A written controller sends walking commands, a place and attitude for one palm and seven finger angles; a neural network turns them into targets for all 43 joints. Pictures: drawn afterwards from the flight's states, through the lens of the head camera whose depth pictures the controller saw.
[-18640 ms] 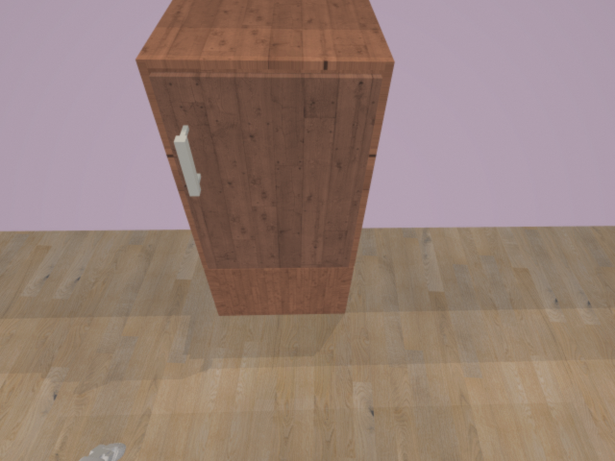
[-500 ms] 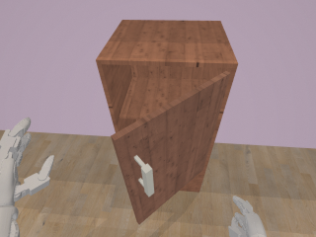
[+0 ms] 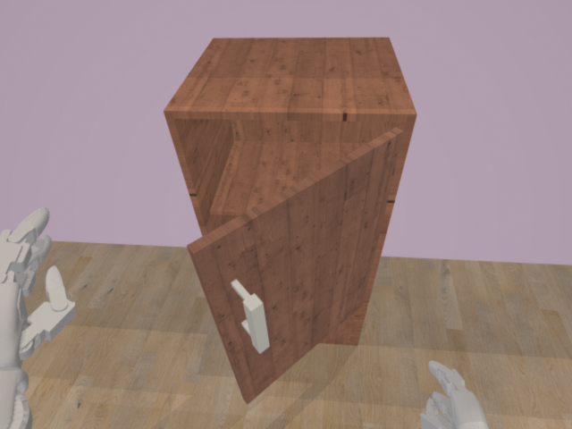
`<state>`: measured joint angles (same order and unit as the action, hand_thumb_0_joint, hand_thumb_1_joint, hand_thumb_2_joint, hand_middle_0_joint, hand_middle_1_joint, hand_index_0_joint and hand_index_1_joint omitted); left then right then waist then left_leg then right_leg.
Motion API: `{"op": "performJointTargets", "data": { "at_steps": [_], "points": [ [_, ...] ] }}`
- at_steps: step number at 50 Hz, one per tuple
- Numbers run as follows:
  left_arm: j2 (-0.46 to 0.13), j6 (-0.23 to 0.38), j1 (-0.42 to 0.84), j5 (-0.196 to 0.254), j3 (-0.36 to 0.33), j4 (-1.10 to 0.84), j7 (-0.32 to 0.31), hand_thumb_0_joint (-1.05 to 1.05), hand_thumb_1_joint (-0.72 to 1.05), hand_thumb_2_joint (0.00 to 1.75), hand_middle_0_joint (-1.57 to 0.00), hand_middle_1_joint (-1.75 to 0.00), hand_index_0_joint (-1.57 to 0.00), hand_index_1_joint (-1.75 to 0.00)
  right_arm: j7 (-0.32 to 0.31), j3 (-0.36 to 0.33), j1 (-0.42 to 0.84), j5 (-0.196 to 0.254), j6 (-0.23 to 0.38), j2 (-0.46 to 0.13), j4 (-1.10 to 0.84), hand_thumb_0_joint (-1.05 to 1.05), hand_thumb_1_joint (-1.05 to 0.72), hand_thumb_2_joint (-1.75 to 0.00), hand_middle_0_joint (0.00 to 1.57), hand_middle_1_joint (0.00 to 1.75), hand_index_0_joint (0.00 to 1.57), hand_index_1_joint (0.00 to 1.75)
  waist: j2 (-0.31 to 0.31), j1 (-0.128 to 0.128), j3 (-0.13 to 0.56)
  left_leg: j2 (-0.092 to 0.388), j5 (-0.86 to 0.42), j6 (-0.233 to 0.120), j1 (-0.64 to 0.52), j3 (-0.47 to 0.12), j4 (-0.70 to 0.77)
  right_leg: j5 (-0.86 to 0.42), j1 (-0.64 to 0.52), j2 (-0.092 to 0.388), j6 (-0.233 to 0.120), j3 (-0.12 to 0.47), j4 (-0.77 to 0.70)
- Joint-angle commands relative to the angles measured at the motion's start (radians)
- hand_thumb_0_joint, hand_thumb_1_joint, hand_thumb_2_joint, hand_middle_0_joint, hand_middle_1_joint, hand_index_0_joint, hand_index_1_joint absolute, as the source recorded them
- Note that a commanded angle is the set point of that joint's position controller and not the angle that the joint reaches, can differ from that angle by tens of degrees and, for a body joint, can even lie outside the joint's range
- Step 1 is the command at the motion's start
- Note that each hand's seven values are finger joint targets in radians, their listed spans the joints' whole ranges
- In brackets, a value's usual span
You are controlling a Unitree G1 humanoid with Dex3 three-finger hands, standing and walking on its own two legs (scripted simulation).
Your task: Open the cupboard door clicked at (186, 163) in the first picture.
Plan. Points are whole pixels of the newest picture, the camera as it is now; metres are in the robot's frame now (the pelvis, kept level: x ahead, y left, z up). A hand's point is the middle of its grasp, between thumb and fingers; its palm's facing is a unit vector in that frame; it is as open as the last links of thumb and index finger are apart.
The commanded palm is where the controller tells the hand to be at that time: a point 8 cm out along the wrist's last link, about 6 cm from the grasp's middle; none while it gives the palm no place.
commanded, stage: step back with the hand held close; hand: left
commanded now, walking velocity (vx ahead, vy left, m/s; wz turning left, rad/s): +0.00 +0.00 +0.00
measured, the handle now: (249, 316) +0.29 +0.10 -0.03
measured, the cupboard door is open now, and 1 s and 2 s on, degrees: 44 44 44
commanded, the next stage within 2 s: stop stepping back and stand still in 1.08 s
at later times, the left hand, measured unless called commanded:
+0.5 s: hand (27, 340) +0.15 +0.28 +0.15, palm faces +0.35 -0.78 -0.52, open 7.4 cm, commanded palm +0.09 +0.32 +0.17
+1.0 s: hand out of the picture +0.01 +0.32 +0.16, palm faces +0.54 -0.71 -0.46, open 7.4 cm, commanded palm -0.04 +0.35 +0.17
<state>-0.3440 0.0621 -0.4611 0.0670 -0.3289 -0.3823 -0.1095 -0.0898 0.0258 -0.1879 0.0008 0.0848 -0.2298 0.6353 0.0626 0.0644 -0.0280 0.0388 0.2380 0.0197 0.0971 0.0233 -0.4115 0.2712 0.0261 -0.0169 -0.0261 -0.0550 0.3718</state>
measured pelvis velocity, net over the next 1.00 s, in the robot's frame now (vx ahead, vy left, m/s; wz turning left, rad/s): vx -0.15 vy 0.04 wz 0.10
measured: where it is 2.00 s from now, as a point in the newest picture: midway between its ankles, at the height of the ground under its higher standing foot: outside the picture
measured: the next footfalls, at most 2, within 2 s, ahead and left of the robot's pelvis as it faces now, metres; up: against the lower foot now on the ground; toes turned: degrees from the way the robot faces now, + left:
left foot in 1.04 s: -0.09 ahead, +0.15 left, +0.00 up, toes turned +7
right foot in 1.42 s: -0.31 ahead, -0.09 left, +0.00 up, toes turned -3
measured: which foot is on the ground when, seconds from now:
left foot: down 0.00-0.90, up 0.92-1.00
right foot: down 0.00-1.00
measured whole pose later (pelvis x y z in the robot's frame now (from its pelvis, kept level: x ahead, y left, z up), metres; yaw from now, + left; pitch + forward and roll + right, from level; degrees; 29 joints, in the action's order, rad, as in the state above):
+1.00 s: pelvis -0.15 +0.04 -0.02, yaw +6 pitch -1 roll -1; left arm -0.39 0.22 -0.57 0.02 -0.43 -0.57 -0.16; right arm -0.06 -0.01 -0.18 -0.01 0.05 -0.21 0.63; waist -0.02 0.04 -0.04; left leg -0.01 0.40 0.01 0.48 0.02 -0.86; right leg 0.16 0.38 -0.02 0.01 0.06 0.55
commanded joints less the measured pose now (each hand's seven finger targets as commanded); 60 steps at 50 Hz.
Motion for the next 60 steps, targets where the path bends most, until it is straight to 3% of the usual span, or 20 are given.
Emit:
{"op": "performJointTargets", "data": {
  "at_steps": [1, 2, 3, 5, 7, 11, 19, 32, 39, 42, 43, 45, 47, 49, 51, 52, 53, 54, 55, 60],
  "points": [
    [-0.171, 0.062, 0.074, 0.007, -0.112, -0.167, -0.014, 0.0, 0.9, 0.9, -0.2, -0.3, -0.2, -0.3, -0.006, -0.043, 0.143, -0.003, 0.053, -0.094, -0.159, 0.0, -0.9, -0.9, 0.2, 0.3, 0.2, 0.3, -0.041, 0.005, 0.052, -0.027, -0.231, -0.049, -0.065, 0.013, 0.035, -0.271, 0.083, 0.017, 0.025, 0.03, -0.078],
    [-0.196, 0.074, 0.14, 0.006, -0.121, -0.241, -0.015, 0.0, 0.9, 0.9, -0.2, -0.3, -0.2, -0.3, -0.006, -0.043, 0.152, -0.002, 0.057, -0.096, -0.165, 0.0, -0.9, -0.9, 0.2, 0.3, 0.2, 0.3, -0.027, 0.004, 0.077, -0.029, -0.232, -0.049, -0.075, 0.01, 0.033, -0.269, 0.075, 0.018, 0.025, 0.034, -0.081],
    [-0.369, 0.127, 0.316, -0.016, -0.275, -0.285, -0.03, 0.0, 0.9, 0.9, -0.2, -0.3, -0.2, -0.3, -0.003, -0.027, 0.129, 0.01, 0.037, -0.098, -0.201, 0.0, -0.9, -0.9, 0.2, 0.3, 0.2, 0.3, 0.027, -0.044, -0.035, -0.017, -0.161, -0.053, 0.001, -0.008, 0.003, -0.309, 0.176, 0.068, 0.024, 0.089, -0.13],
    [-0.232, 0.112, 0.049, -0.007, -0.17, -0.16, -0.009, 0.0, 0.9, 0.9, -0.2, -0.3, -0.2, -0.3, -0.001, -0.049, 0.144, -0.003, 0.011, -0.104, -0.179, 0.0, -0.9, -0.9, 0.2, 0.3, 0.2, 0.3, -0.115, -0.042, 0.018, -0.011, -0.19, -0.057, 0.001, -0.01, -0.043, -0.367, 0.191, 0.095, 0.029, 0.083, -0.119],
    [-0.201, 0.107, -0.008, -0.007, -0.144, -0.18, -0.004, 0.0, 0.9, 0.9, -0.2, -0.3, -0.2, -0.3, 0.003, -0.057, 0.137, -0.001, -0.011, -0.11, -0.194, 0.0, -0.9, -0.9, 0.2, 0.3, 0.2, 0.3, -0.095, -0.049, 0.064, -0.007, -0.242, -0.054, 0.0, -0.001, -0.051, -0.436, 0.17, 0.102, 0.036, 0.067, -0.082],
    [-0.228, 0.111, -0.084, -0.003, -0.177, -0.269, -0.016, 0.0, 0.9, 0.9, -0.2, -0.3, -0.2, -0.3, 0.002, -0.069, 0.127, 0.002, -0.042, -0.117, -0.218, 0.0, -0.9, -0.9, 0.2, 0.3, 0.2, 0.3, -0.018, -0.051, 0.195, 0.013, -0.389, -0.048, -0.017, 0.003, -0.047, -0.489, 0.113, 0.091, 0.037, 0.052, -0.012],
    [-0.281, 0.119, -0.108, 0.003, -0.233, -0.335, -0.044, 0.0, 0.9, 0.9, -0.2, -0.3, -0.2, -0.3, -0.015, -0.077, 0.129, 0.01, -0.064, -0.109, -0.248, 0.0, -0.9, -0.9, 0.2, 0.3, 0.2, 0.3, -0.016, -0.052, 0.209, 0.033, -0.411, -0.043, 0.051, -0.022, -0.04, -0.473, 0.117, 0.076, 0.035, 0.057, 0.05],
    [-0.246, 0.178, -0.084, -0.035, -0.227, -0.333, -0.062, 0.0, 0.9, 0.9, -0.2, -0.3, -0.2, -0.3, -0.009, -0.077, 0.108, 0.002, -0.013, -0.138, -0.254, 0.0, -0.9, -0.9, 0.2, 0.3, 0.2, 0.3, 0.054, -0.06, 0.053, 0.087, 0.333, -0.091, 0.48, -0.139, 0.127, 0.086, 0.078, 0.019, 0.037, 0.081, 0.09],
    [-0.252, 0.209, -0.069, -0.049, -0.25, -0.405, -0.062, 0.0, 0.9, 0.9, -0.2, -0.3, -0.2, -0.3, -0.004, -0.081, 0.098, -0.004, 0.041, -0.122, -0.246, 0.0, -0.9, -0.9, 0.2, 0.3, 0.2, 0.3, 0.151, -0.05, 0.127, 0.134, 0.421, -0.116, 0.552, -0.203, 0.18, -0.022, -0.016, -0.044, 0.03, 0.065, 0.276],
    [-0.263, 0.219, -0.085, -0.044, -0.266, -0.396, -0.059, 0.0, 0.9, 0.9, -0.2, -0.3, -0.2, -0.3, 0.001, -0.09, 0.087, -0.008, 0.054, -0.12, -0.232, 0.0, -0.9, -0.9, 0.2, 0.3, 0.2, 0.3, 0.042, -0.061, 0.096, 0.065, 0.397, -0.085, 0.491, -0.12, 0.035, 0.106, 0.135, 0.003, -0.004, 0.189, 0.125],
    [-0.276, 0.219, -0.086, -0.043, -0.276, -0.389, -0.06, 0.0, 0.9, 0.9, -0.2, -0.3, -0.2, -0.3, 0.002, -0.096, 0.074, -0.011, 0.051, -0.123, -0.219, 0.0, -0.9, -0.9, 0.2, 0.3, 0.2, 0.3, -0.034, -0.065, 0.082, 0.021, 0.363, -0.062, 0.412, -0.076, -0.101, 0.223, 0.268, 0.059, -0.031, 0.275, 0.016],
    [-0.262, 0.208, -0.066, -0.033, -0.234, -0.357, -0.074, 0.0, 0.9, 0.9, -0.2, -0.3, -0.2, -0.3, 0.017, -0.101, 0.059, -0.008, 0.034, -0.097, -0.168, 0.0, -0.9, -0.9, 0.2, 0.3, 0.2, 0.3, -0.23, -0.068, 0.074, -0.058, 0.193, 0.004, 0.151, -0.02, -0.539, 0.409, 0.649, 0.291, -0.144, 0.509, -0.213],
    [-0.236, 0.192, -0.013, -0.039, -0.195, -0.334, -0.077, 0.0, 0.9, 0.9, -0.2, -0.3, -0.2, -0.3, 0.026, -0.094, 0.076, -0.011, 0.017, -0.087, -0.154, 0.0, -0.9, -0.9, 0.2, 0.3, 0.2, 0.3, -0.292, -0.071, 0.071, -0.032, 0.213, -0.003, 0.175, -0.043, -0.654, 0.192, 0.618, 0.312, -0.149, 0.425, -0.185],
    [-0.247, 0.185, 0.026, -0.043, -0.201, -0.324, -0.08, 0.0, 0.9, 0.9, -0.2, -0.3, -0.2, -0.3, 0.015, -0.071, 0.082, -0.015, 0.007, -0.069, -0.155, 0.0, -0.9, -0.9, 0.2, 0.3, 0.2, 0.3, -0.246, -0.08, 0.045, -0.017, 0.163, -0.01, 0.138, -0.025, -0.354, 0.002, 0.556, 0.204, -0.075, 0.282, -0.088],
    [-0.243, 0.201, 0.075, -0.031, -0.183, -0.352, -0.075, 0.0, 0.9, 0.9, -0.2, -0.3, -0.2, -0.3, -0.005, -0.063, 0.11, 0.002, 0.019, -0.104, -0.152, 0.0, -0.9, -0.9, 0.2, 0.3, 0.2, 0.3, -0.006, -0.086, -0.004, 0.02, 0.1, -0.02, 0.166, -0.05, 0.037, -0.014, 0.493, 0.076, 0.004, 0.189, 0.139],
    [-0.248, 0.219, 0.095, -0.04, -0.202, -0.39, -0.081, 0.0, 0.9, 0.9, -0.2, -0.3, -0.2, -0.3, -0.011, -0.072, 0.118, -0.002, 0.035, -0.138, -0.167, 0.0, -0.9, -0.9, 0.2, 0.3, 0.2, 0.3, 0.239, -0.07, 0.026, 0.226, 0.046, -0.098, 0.326, -0.287, 0.17, 0.06, 0.39, -0.015, 0.044, 0.115, 0.39],
    [-0.289, 0.228, 0.126, -0.061, -0.237, -0.417, -0.093, 0.0, 0.9, 0.9, -0.2, -0.3, -0.2, -0.3, -0.014, -0.082, 0.108, -0.023, 0.058, -0.109, -0.156, 0.0, -0.9, -0.9, 0.2, 0.3, 0.2, 0.3, 0.308, -0.074, 0.066, 0.371, -0.015, -0.176, 0.377, -0.421, 0.215, 0.213, 0.376, -0.049, 0.054, 0.116, 0.682],
    [-0.276, 0.236, 0.096, -0.049, -0.25, -0.402, -0.095, 0.0, 0.9, 0.9, -0.2, -0.3, -0.2, -0.3, -0.007, -0.087, 0.073, -0.029, 0.08, -0.072, -0.142, 0.0, -0.9, -0.9, 0.2, 0.3, 0.2, 0.3, 0.177, -0.064, 0.102, 0.374, -0.189, -0.213, 0.279, -0.369, 0.165, 0.229, 0.465, -0.053, 0.044, 0.156, 0.801],
    [-0.267, 0.237, 0.038, -0.038, -0.249, -0.377, -0.082, 0.0, 0.9, 0.9, -0.2, -0.3, -0.2, -0.3, 0.011, -0.094, 0.073, -0.027, 0.088, -0.081, -0.133, 0.0, -0.9, -0.9, 0.2, 0.3, 0.2, 0.3, 0.124, -0.07, 0.188, 0.368, -0.122, -0.193, 0.271, -0.333, 0.148, 0.241, 0.421, -0.047, 0.042, 0.169, 0.867],
    [-0.216, 0.199, -0.054, -0.015, -0.201, -0.534, -0.069, 0.0, 0.9, 0.9, -0.2, -0.3, -0.2, -0.3, 0.053, -0.107, 0.074, -0.01, 0.105, -0.089, -0.144, 0.0, -0.9, -0.9, 0.2, 0.3, 0.2, 0.3, 0.127, -0.066, 0.236, 0.263, -0.331, -0.157, 0.03, -0.162, 0.068, 0.2, 0.49, -0.033, 0.063, 0.076, 0.74]
  ]
}}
